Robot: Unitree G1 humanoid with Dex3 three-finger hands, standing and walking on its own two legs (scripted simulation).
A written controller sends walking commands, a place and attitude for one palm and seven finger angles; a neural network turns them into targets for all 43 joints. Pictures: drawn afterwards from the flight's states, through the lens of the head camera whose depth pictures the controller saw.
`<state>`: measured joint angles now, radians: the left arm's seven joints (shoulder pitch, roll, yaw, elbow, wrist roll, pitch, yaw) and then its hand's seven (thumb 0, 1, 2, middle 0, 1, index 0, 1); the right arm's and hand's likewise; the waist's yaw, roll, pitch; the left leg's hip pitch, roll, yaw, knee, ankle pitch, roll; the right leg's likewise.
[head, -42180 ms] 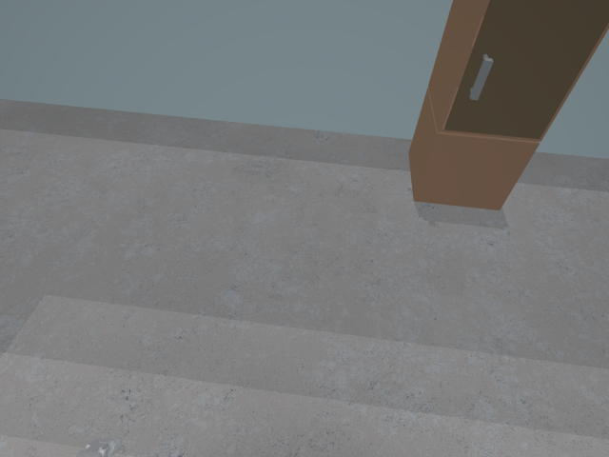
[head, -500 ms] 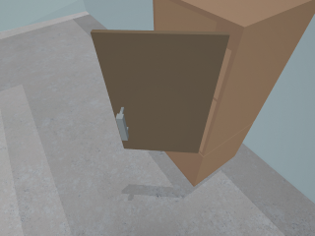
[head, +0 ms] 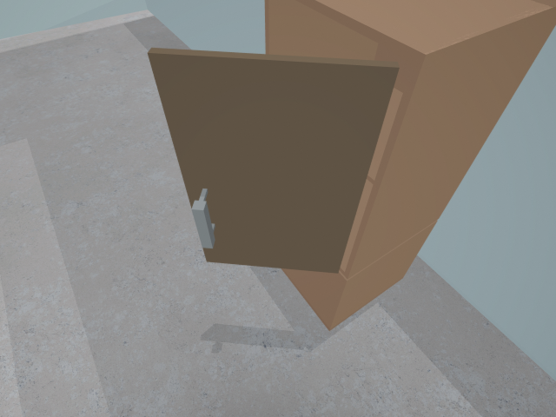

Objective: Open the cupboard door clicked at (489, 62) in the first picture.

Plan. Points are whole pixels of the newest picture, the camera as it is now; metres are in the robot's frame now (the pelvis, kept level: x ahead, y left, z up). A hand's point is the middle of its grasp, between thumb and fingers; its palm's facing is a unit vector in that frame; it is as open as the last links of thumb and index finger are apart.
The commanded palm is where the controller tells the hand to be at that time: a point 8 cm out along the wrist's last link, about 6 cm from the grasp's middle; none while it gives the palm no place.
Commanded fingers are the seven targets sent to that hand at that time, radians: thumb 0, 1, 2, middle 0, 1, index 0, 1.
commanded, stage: look again from close up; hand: left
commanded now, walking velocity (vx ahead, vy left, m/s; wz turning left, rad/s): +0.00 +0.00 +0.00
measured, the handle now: (206, 218) +0.53 +0.20 -0.12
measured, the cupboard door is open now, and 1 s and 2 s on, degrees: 51 51 51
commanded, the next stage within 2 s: raise the hand with hooked fingers in 0.56 s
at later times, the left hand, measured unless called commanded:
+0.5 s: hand out of the picture +0.03 +0.19 -0.17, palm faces +0.02 -0.98 -0.21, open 7.4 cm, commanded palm none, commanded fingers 0.00 0.90 0.90 -0.20 -0.30 -0.20 -0.30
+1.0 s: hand (153, 378) +0.18 +0.19 -0.05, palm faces -0.02 -1.00 -0.01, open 8.1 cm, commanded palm +0.12 +0.26 -0.08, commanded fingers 0.00 0.48 0.72 -0.23 -0.57 -0.23 -0.57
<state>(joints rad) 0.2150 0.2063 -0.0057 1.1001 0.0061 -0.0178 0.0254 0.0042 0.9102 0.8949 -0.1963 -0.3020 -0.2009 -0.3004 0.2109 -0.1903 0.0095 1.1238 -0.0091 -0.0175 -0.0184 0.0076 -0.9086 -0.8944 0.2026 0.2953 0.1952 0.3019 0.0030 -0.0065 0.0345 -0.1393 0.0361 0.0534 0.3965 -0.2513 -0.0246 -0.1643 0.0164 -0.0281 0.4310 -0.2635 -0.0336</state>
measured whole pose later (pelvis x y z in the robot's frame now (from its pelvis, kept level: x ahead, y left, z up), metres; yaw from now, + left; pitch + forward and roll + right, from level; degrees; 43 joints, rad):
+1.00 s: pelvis -0.04 +0.01 -0.06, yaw +2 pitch +12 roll +1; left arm 0.25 0.19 0.16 0.34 -0.24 -0.62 -0.35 0.00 0.71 0.81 -0.21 -0.43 -0.21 -0.43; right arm 0.15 -0.26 -0.06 0.60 0.01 -0.28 0.01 0.01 -0.91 -0.89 0.20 0.30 0.20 0.30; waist -0.02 -0.05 -0.13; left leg -0.73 0.02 0.04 0.97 -0.45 0.00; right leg -0.74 -0.03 -0.04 1.00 -0.46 -0.02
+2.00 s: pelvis -0.06 +0.04 -0.12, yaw +2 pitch +19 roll -4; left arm 0.14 0.38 0.37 0.24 -0.34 -0.36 -0.49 -0.01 -0.43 0.33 -0.29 -1.16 -0.29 -1.16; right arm 0.21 -0.26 0.03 0.52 0.03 -0.23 -0.04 0.01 -0.90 -0.89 0.21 0.30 0.20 0.30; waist -0.01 0.01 -0.16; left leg -1.08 0.02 -0.03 1.29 -0.55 0.04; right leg -1.02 -0.03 -0.10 1.20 -0.52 0.01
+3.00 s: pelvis -0.06 +0.04 -0.12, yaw +2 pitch +21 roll -5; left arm -0.03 0.43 0.43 0.39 -0.38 -0.35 -0.60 -0.01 -0.50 0.30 -0.30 -1.20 -0.30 -1.20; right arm 0.23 -0.29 0.03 0.53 0.04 -0.21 -0.05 0.01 -0.90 -0.89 0.21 0.30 0.20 0.30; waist -0.01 0.02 -0.15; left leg -1.14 0.03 -0.03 1.32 -0.56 0.03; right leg -1.08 -0.02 -0.10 1.24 -0.53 0.01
